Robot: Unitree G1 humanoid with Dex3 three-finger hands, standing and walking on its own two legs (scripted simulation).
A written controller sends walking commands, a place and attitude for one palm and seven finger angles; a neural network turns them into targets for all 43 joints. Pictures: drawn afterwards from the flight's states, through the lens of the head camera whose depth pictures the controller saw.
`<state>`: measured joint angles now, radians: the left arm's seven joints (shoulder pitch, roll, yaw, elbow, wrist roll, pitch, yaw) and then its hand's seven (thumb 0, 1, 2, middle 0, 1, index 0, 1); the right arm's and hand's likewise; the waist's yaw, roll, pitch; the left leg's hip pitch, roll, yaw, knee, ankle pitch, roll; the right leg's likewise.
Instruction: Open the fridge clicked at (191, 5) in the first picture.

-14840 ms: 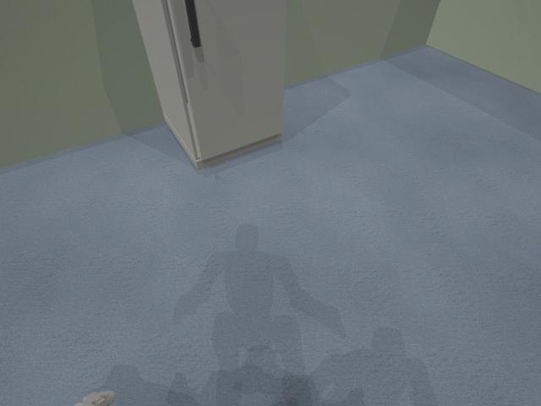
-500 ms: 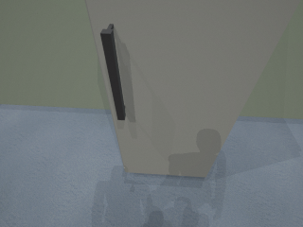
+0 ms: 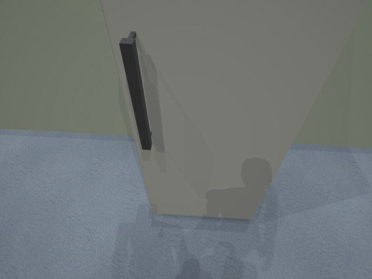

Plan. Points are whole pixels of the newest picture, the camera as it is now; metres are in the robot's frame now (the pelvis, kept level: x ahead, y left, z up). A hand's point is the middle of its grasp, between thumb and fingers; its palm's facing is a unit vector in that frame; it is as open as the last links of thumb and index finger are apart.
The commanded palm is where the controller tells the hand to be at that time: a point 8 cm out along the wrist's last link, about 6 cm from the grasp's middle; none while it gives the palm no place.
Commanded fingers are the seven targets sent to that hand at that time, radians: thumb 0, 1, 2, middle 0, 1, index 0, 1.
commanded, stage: look again from close up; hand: left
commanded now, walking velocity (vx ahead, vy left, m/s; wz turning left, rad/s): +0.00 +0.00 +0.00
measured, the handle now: (141, 99) +0.53 +0.16 +0.10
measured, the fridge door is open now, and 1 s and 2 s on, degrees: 0 0 0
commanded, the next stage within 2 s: raise the hand to about handle height in 0.02 s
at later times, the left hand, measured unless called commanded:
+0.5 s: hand (121, 246) +0.19 +0.15 -0.02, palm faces -0.07 -1.00 +0.05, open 8.3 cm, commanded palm +0.14 +0.24 -0.03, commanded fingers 0.00 0.43 0.70 -0.23 -0.60 -0.23 -0.60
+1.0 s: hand (76, 220) +0.22 +0.24 +0.03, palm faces +0.06 -1.00 -0.06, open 11.3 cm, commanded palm +0.18 +0.29 +0.04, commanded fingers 0.00 -0.15 0.45 -0.28 -0.98 -0.28 -0.98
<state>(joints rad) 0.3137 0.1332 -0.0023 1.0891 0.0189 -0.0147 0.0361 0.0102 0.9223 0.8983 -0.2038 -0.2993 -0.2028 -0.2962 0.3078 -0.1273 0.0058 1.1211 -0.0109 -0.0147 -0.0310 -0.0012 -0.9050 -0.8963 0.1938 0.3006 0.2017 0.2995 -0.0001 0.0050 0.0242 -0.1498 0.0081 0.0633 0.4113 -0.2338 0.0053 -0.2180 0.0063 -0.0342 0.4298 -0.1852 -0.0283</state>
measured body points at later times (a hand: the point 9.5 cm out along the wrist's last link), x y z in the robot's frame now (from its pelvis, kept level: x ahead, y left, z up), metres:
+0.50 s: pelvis -0.01 +0.00 -0.05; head +0.00 +0.01 +0.40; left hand +0.19 +0.21 -0.02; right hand +0.20 -0.26 -0.07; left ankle -0.01 +0.11 -0.74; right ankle +0.03 -0.10 -0.74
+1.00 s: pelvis +0.02 +0.02 -0.05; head +0.05 +0.01 +0.40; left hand +0.21 +0.29 +0.04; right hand +0.18 -0.20 -0.13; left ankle -0.01 +0.11 -0.74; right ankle +0.03 -0.10 -0.74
